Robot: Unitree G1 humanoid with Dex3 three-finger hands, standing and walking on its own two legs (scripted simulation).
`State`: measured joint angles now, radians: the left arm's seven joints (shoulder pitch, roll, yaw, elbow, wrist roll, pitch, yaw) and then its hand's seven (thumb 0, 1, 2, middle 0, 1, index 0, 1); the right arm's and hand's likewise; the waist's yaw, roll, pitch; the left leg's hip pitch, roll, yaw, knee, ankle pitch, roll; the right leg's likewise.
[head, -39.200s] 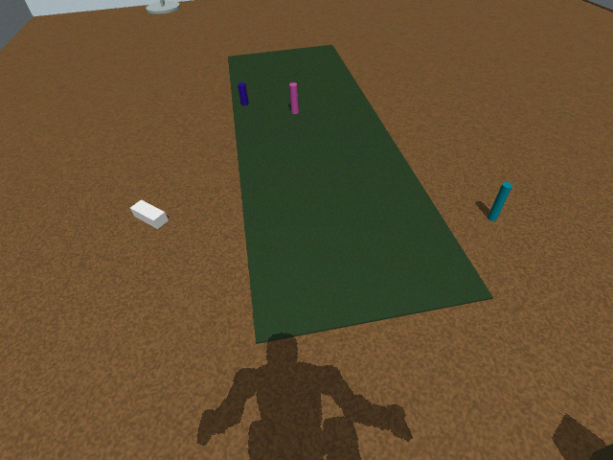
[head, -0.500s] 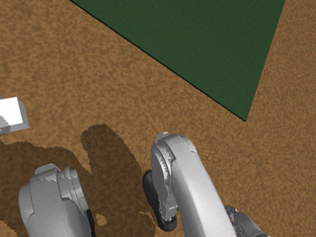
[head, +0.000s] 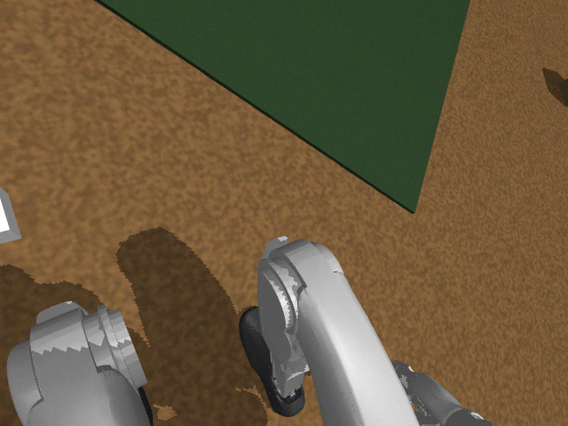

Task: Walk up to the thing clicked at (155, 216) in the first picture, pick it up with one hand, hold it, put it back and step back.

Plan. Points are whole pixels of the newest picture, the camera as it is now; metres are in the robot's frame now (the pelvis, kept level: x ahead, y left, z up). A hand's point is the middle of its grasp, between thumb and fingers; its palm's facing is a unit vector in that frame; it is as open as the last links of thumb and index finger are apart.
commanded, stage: rest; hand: left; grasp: from above
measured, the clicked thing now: out of the picture +0.44 +0.35 -0.26
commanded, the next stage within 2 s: open in 0.38 s
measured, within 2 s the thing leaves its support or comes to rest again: rests again in 0.04 s
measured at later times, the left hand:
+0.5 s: hand out of the picture +0.43 +0.34 -0.23, palm faces -0.46 -0.13 -0.88, open 9.7 cm
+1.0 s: hand out of the picture +0.44 +0.33 -0.24, palm faces -0.43 -0.11 -0.89, open 12.3 cm
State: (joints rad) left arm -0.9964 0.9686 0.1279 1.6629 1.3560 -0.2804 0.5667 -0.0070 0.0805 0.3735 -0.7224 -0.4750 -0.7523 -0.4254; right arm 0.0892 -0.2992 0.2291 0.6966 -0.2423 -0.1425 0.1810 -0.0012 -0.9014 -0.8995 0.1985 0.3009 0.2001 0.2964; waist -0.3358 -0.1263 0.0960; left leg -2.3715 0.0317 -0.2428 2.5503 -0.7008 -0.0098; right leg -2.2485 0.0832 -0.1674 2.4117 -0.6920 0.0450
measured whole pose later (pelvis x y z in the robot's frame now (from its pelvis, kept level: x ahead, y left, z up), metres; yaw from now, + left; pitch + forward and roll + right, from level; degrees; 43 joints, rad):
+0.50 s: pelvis +0.00 +0.00 +0.00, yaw -1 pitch +27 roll -13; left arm -1.00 1.02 0.13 1.69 1.33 -0.29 0.58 -0.01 0.08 0.38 -0.73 -0.47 -0.76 -0.42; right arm 0.08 -0.33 0.27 0.67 -0.26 -0.17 0.21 0.00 -0.91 -0.90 0.20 0.30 0.20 0.30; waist -0.35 -0.14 0.14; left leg -2.35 0.03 -0.26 2.56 -0.70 -0.01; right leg -2.23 0.09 -0.18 2.41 -0.68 0.05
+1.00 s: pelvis +0.00 +0.00 +0.00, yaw -2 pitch +27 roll -14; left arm -1.00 1.02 0.10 1.69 1.34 -0.28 0.61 0.00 -0.21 0.73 -0.33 -0.76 -0.35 -0.74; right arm 0.07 -0.32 0.30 0.67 -0.26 -0.20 0.22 0.00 -0.89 -0.90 0.20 0.30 0.20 0.30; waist -0.36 -0.15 0.13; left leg -2.35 0.04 -0.27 2.56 -0.71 -0.01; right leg -2.22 0.10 -0.19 2.40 -0.68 0.05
